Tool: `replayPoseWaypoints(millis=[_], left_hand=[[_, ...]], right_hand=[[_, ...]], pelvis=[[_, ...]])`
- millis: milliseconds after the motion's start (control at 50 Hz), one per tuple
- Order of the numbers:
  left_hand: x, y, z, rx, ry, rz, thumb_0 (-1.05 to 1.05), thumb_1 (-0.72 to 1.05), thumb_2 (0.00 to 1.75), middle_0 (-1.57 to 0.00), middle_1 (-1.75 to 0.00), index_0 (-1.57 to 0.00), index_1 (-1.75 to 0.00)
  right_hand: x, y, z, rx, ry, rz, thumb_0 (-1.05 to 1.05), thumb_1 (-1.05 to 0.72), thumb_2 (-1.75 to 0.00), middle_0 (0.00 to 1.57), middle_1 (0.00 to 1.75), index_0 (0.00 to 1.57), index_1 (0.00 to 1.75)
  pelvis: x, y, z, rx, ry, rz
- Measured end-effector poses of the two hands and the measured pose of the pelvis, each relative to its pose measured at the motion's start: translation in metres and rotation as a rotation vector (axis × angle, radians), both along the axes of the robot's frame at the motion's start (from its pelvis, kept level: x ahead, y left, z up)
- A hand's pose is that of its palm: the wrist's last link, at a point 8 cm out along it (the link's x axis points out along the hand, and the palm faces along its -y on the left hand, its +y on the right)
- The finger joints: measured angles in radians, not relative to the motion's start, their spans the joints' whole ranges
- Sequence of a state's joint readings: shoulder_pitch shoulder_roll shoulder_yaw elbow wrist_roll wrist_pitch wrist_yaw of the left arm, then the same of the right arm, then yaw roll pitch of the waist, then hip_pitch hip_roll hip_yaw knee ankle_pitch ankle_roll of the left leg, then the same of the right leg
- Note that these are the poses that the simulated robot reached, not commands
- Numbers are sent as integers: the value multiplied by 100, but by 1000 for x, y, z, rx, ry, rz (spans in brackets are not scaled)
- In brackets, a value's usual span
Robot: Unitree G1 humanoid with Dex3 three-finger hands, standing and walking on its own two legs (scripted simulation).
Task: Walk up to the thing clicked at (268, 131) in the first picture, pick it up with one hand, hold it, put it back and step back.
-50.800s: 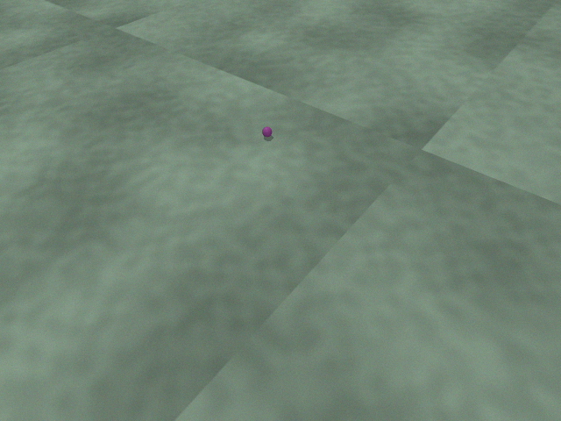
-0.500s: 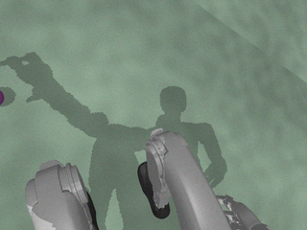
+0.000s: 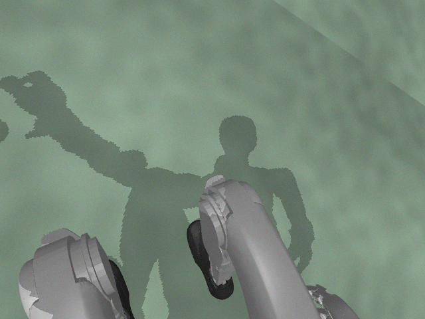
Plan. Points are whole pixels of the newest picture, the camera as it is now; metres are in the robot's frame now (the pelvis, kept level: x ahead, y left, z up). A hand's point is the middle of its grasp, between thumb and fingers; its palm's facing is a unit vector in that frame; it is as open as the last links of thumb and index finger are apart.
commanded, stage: home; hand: left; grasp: from above
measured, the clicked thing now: out of the picture +0.53 +0.34 -0.30
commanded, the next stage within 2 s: none
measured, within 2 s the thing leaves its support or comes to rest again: neither
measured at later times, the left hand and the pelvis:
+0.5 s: hand out of the picture +0.40 +0.34 -0.01, palm faces -0.26 -0.56 -0.79, open 8.0 cm; pelvis +0.01 +0.00 +0.10, yaw +5 degrees
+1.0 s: hand out of the picture +0.27 +0.25 +0.19, palm faces +0.18 -0.93 -0.31, open 7.4 cm; pelvis +0.05 +0.00 +0.29, yaw +11 degrees
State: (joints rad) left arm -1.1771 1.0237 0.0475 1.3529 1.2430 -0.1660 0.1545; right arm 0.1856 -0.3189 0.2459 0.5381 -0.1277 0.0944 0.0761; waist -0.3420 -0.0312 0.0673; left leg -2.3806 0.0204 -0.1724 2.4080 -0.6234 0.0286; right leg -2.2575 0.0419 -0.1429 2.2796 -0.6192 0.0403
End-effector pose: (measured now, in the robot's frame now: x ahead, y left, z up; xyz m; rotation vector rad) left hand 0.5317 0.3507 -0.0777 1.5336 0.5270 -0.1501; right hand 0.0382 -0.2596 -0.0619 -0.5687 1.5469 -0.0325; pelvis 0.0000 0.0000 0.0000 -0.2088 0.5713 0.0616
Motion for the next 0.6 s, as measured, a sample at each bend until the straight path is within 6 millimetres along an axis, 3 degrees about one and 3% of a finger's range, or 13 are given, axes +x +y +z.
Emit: replayPoseWaypoints(millis=[120,240,320,420,600], left_hand=[[-10,2,-3,-26,51,21,0,-24,88,-24,-74,-24,-75],[-34,-1,8,-148,-3,47,0,9,85,-23,-55,-23,-56],[-61,3,39,-244,-76,120,0,34,83,-22,-43,-22,-44],[-103,10,86,-346,-87,249,0,61,84,-21,-35,-21,-35],[-179,-4,162,-588,-44,444,1,84,89,-21,-31,-22,-31]], right_hand=[[0,7,-4,32,7,-16,0,-90,-90,21,30,20,30],[13,3,3,45,-3,-26,0,-90,-90,21,30,20,30],[36,-1,14,51,-50,-37,0,-90,-90,21,30,20,30],[80,0,37,80,-175,-36,0,-91,-90,21,30,20,30],[159,27,109,179,-443,33,1,-91,-90,20,30,20,30]], pelvis=[[1,1,4,-2,6,2],[4,0,16,0,29,17],[6,0,35,16,51,31],[8,1,70,36,68,46],[13,3,147,71,19,73]])
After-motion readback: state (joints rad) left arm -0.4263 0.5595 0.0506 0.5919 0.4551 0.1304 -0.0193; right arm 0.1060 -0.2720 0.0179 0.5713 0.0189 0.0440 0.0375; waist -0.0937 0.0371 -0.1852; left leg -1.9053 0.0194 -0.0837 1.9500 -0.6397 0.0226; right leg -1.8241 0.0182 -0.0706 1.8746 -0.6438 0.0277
